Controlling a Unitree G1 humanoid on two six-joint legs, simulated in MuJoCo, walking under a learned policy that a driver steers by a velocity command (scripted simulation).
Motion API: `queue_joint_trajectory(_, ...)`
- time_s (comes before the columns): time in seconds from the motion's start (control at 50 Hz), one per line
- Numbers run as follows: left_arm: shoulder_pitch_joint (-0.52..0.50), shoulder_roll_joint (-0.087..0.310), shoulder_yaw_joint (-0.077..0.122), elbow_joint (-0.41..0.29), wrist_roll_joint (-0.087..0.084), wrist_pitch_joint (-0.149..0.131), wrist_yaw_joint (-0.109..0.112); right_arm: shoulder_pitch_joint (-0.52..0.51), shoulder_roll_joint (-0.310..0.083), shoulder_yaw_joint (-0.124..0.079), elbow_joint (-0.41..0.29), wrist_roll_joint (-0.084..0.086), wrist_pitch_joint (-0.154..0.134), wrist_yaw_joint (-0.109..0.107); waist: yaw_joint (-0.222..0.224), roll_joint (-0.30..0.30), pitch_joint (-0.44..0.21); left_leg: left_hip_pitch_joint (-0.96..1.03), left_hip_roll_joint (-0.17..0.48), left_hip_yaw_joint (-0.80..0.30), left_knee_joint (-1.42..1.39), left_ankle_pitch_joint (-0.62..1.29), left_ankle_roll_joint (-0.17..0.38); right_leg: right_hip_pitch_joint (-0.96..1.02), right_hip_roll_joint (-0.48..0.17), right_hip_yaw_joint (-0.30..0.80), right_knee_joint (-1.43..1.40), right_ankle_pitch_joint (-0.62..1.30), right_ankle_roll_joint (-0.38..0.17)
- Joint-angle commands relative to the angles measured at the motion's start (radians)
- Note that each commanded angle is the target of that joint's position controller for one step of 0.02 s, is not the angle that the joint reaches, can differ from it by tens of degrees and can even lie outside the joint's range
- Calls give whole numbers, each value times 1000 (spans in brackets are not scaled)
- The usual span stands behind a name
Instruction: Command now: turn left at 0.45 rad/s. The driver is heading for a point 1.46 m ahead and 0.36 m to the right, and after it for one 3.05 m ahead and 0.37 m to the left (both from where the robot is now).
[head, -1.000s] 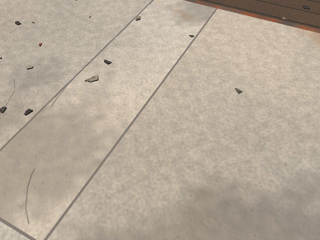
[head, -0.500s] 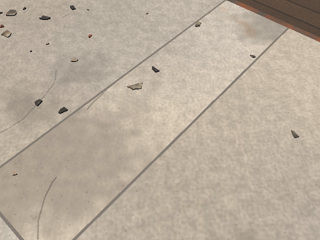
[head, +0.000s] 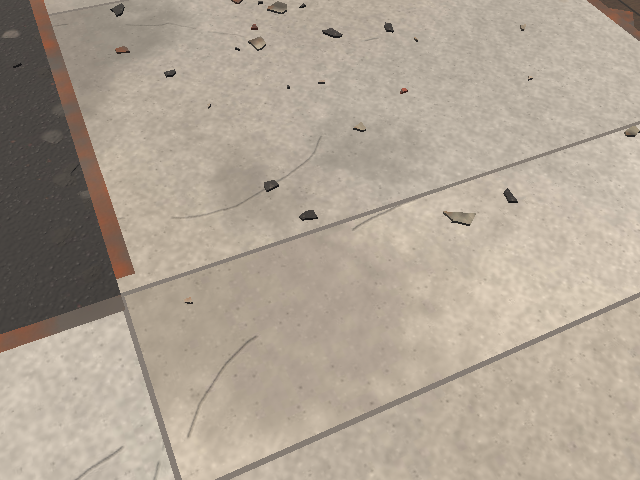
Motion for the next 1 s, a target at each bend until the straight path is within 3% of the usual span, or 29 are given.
queue_joint_trajectory(0.02, -30, 82, 13, -73, -1, -22, -8, 17, -141, -33, -66, -6, -4, 9, -32, 170, -151, 172, 273, -272, -82, 325, 163, 34, -20, -16, -52, -36, -13)
queue_joint_trajectory(0.06, 2, 81, 12, -69, 0, -30, -17, -8, -132, -25, -67, 2, -3, 14, -13, 167, -144, 168, 255, -281, -56, 343, 152, 104, -23, -33, -170, 6, -33)
queue_joint_trajectory(0.1, 47, 87, 12, -59, 13, -38, -24, -9, -110, -16, -61, 9, -4, 15, 14, 130, -129, 105, 197, -251, -25, 204, 88, 258, -63, -17, -375, 237, -73)
queue_joint_trajectory(0.12, 50, 141, 19, -72, 33, -38, -19, 28, -71, -4, -59, -9, -10, 15, -16, -18, -139, 43, 111, -159, 97, 3, 29, 329, -212, 133, -423, 383, -125)
queue_joint_trajectory(0.14, 27, 179, 22, -61, 43, -31, -14, 70, -68, -5, -68, -8, -18, 17, -72, -224, -95, -54, -19, -12, 193, -289, -33, 312, -342, 287, -435, 541, -274)
queue_joint_trajectory(0.16, 29, 123, 10, -71, 42, -35, -10, 29, -130, -20, -63, -17, -24, 12, -17, -220, -96, -79, 21, 12, 338, -406, -80, 286, -408, 367, -458, 513, -361)
queue_joint_trajectory(0.18, 39, 118, 8, -71, 31, -37, -6, -4, -165, -36, -58, -4, -24, 9, 5, -171, -88, -111, 32, 16, 454, -401, -100, 304, -386, 339, -450, 489, -360)
queue_joint_trajectory(0.22, 33, 122, 7, -67, 7, -35, 4, -3, -123, -33, -35, 0, -12, 5, 6, -121, -80, -152, 44, 5, 542, -351, -130, 338, -329, 252, -424, 459, -312)
queue_joint_trajectory(0.3, 24, 86, -7, -51, 5, -9, 5, -7, -8, 10, -12, 6, -11, 16, 8, -161, -92, -31, 90, 121, 277, -284, -150, 348, -215, 87, -394, 513, -261)
queue_joint_trajectory(0.36, 70, 102, -5, -35, 0, 7, 3, 6, -17, 6, 17, 17, -14, 17, 24, -180, -115, 90, 90, 171, 0, -138, -139, 372, -218, 94, -360, 530, -264)
queue_joint_trajectory(0.4, 100, 87, -15, -20, -9, -1, -1, 34, -39, 2, 44, 4, -14, 14, 15, -147, -107, 228, 100, 153, -198, 74, -100, 315, -202, 94, -359, 447, -209)
queue_joint_trajectory(0.42, 114, 74, -22, -18, 5, -16, -7, 31, -86, -3, 33, -8, -14, 7, 29, -74, -126, 311, 172, 80, -161, 230, -70, 252, -184, 74, -344, 359, -156)
queue_joint_trajectory(0.44, 143, 62, -26, -16, 19, -33, -17, 23, -138, -16, 40, -16, -11, 5, 72, 63, -134, 300, 208, 52, -77, 281, -20, 228, -111, -3, -339, 235, -108)
queue_joint_trajectory(0.46, 113, 45, -35, 2, 18, -38, -23, 23, -69, -4, 51, -27, -16, 15, 39, 83, -137, 245, 188, 79, -80, 120, -5, 264, -85, -31, -342, 158, -71)
queue_joint_trajectory(0.48, 51, 76, -29, -4, 5, -35, -24, 26, -56, -3, 49, -33, -21, 20, 6, 55, -84, 224, 170, 92, -91, 40, -15, 225, -70, -33, -310, 151, -63)
queue_joint_trajectory(0.52, 3, 106, -16, -31, -16, -18, -14, 56, -115, -26, 56, -25, -26, 6, -14, 96, -22, 203, 187, 87, -103, 27, -11, 123, -44, -30, -226, 200, -77)
queue_joint_trajectory(0.56, 20, 108, -6, -49, -25, -5, -10, 105, -141, -39, 65, -17, -26, -11, -16, 175, -7, 201, 291, 17, -140, 102, 49, 40, -25, -56, -109, 140, -74)
queue_joint_trajectory(0.6, 32, 92, 3, -64, -25, 7, -15, 69, -121, -35, 42, -21, -26, -28, -19, 249, -16, 206, 449, -82, -172, 268, 150, -50, -40, -92, 130, -194, -59)
queue_joint_trajectory(0.62, 22, 91, 9, -78, -25, 15, -19, 57, -112, -32, 33, -25, -33, -32, -22, 220, -10, 211, 502, -95, -179, 368, 187, -103, -75, -74, 259, -286, -51)
queue_joint_trajectory(0.68, 51, 60, 6, -89, -26, 43, -29, -40, -125, -43, 27, -2, -46, -29, 14, 138, -17, 198, 446, 68, -154, 386, 128, -63, -136, -89, 195, -185, -33)
queue_joint_trajectory(0.74, 84, 77, 14, -110, -28, 52, -51, -52, -137, -52, 36, 4, -38, -19, 12, 148, -69, 192, 409, 185, -87, 381, 94, 73, -95, -177, 36, -71, -39)
queue_joint_trajectory(0.78, 169, 89, 31, -98, -30, 58, -54, -49, -119, -50, 48, 24, -37, -10, 47, 110, -104, 153, 384, 264, 56, 299, 38, 225, -35, -222, -153, 71, -76)
queue_joint_trajectory(0.8, 224, 140, 56, -92, -22, 57, -39, 15, -84, -42, 67, 19, -42, -1, 59, -19, -106, 40, 315, 331, 258, 143, -29, 360, -29, -120, -284, 226, -128)
queue_joint_trajectory(0.82, 242, 312, 91, -126, -16, 43, -18, -7, -1, -14, 11, -38, -41, 2, 25, -355, -87, -319, 148, 339, 608, -462, -141, 525, -308, 383, -355, 664, -288)
queue_joint_trajectory(0.84, 266, 314, 78, -158, 32, 9, -36, -85, -28, -14, -27, -27, -51, -4, 81, -277, -226, -390, 72, 122, 772, -545, -136, 513, -429, 599, -424, 648, -468)
queue_joint_trajectory(0.86, 231, 280, 70, -167, 34, -15, -41, -119, -70, -23, -28, -2, -56, -10, 78, -161, -186, -412, 92, 80, 806, -471, -113, 494, -402, 535, -443, 512, -451)
queue_joint_trajectory(0.9, 144, 210, 52, -174, -16, -18, -17, -119, -94, -35, 0, -10, -60, -25, 32, -58, -107, -411, 134, 64, 709, -289, -91, 432, -298, 398, -431, 350, -334)
queue_joint_trajectory(0.92, 106, 192, 43, -187, -26, -7, -3, -112, -104, -41, 3, -15, -59, -26, 10, -72, -99, -361, 136, 59, 654, -232, -94, 383, -258, 348, -434, 343, -303)
queue_joint_trajectory(1.0, 126, 192, 43, -209, -18, 14, 29, -92, -57, -31, 28, -10, -64, -5, 5, -69, -134, -298, 71, 67, 553, -116, -123, 377, -195, 314, -427, 392, -283)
